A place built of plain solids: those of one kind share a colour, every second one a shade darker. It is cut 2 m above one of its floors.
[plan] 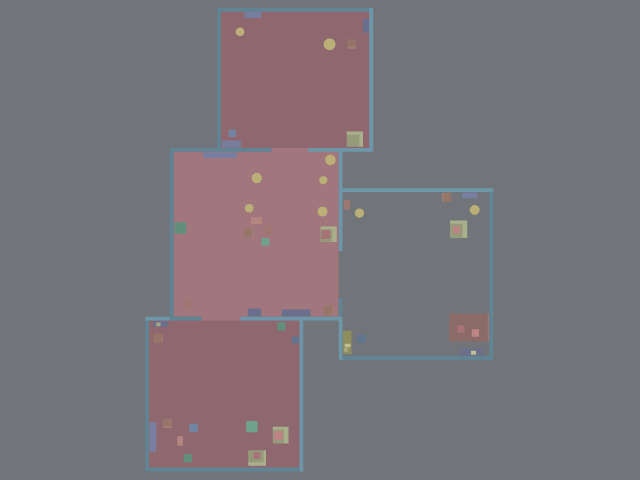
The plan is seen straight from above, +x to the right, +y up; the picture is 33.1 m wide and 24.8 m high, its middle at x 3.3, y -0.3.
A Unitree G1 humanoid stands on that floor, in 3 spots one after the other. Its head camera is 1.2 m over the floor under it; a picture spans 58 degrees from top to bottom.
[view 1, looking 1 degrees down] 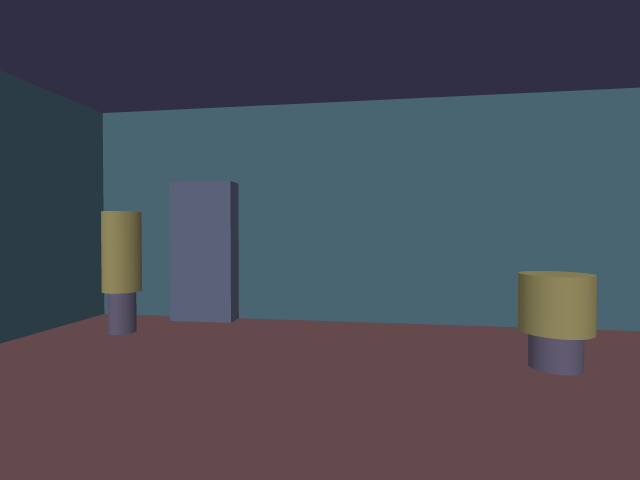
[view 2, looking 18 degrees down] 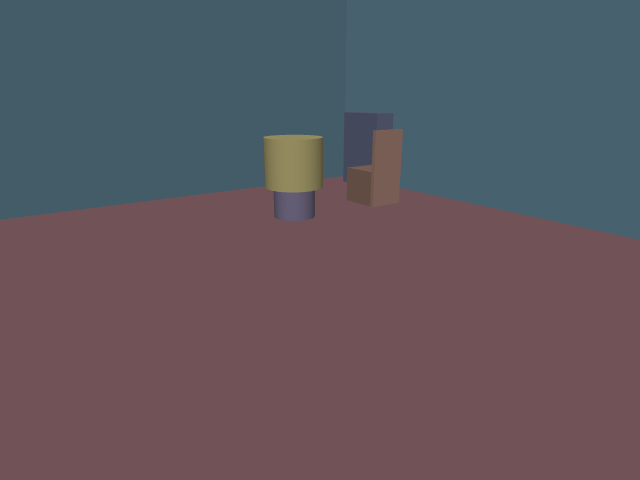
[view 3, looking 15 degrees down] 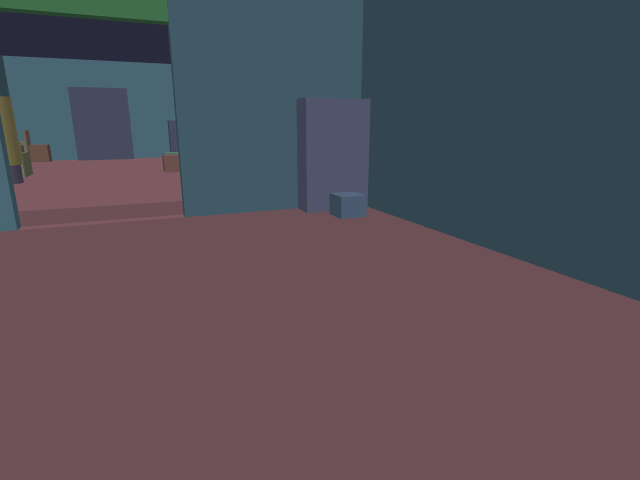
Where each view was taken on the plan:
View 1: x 2.33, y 5.71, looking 99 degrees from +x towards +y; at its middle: wall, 5.87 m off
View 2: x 1.35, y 5.98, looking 54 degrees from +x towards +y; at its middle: floor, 3.88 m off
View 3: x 1.35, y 10.37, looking -113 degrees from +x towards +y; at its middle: floor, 4.64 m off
